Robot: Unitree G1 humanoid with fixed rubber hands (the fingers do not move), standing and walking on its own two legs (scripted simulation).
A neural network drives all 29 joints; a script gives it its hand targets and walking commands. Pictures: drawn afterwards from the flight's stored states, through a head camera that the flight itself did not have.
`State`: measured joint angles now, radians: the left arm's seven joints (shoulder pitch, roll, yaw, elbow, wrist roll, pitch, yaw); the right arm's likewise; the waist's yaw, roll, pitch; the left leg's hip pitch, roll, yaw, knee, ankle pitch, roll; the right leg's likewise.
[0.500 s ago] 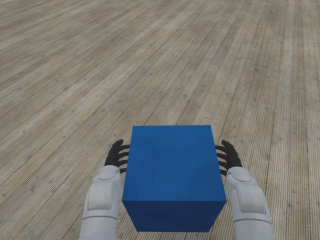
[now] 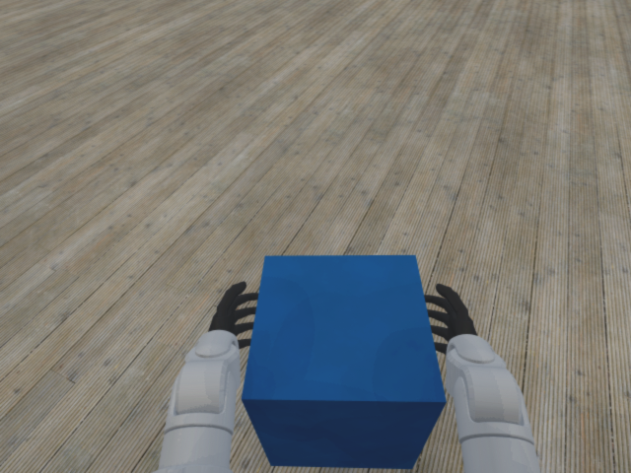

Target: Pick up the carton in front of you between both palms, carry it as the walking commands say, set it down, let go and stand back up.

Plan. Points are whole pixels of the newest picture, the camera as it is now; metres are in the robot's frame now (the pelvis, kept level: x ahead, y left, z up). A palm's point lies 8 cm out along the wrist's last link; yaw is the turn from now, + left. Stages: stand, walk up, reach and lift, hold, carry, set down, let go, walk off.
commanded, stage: hold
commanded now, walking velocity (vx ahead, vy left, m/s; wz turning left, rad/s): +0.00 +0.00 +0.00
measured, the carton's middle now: (340, 364) +0.29 +0.00 -0.05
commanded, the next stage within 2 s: set down in 0.32 s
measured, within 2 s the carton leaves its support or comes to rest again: neither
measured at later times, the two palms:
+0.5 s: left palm (213, 357) +0.25 +0.16 +0.04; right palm (458, 348) +0.27 -0.14 +0.04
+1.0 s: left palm (243, 377) +0.31 +0.17 -0.16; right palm (417, 373) +0.33 -0.13 -0.17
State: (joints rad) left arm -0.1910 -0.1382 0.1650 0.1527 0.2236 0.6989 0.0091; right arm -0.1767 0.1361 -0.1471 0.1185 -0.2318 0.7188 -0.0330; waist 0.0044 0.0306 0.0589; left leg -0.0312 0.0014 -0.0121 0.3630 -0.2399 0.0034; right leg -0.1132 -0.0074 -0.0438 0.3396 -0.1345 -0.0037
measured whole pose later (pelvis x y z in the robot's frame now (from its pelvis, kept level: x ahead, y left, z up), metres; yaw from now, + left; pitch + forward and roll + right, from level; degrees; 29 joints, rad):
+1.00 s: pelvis -0.05 -0.01 -0.08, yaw +3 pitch +26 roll +1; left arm -0.56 -0.12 0.39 0.57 0.23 0.12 0.01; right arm -0.54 0.13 -0.36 0.53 -0.24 0.14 -0.04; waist 0.01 0.02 0.00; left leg -1.06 -0.05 -0.05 1.00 -0.38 -0.01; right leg -1.12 0.03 0.03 0.96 -0.28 -0.01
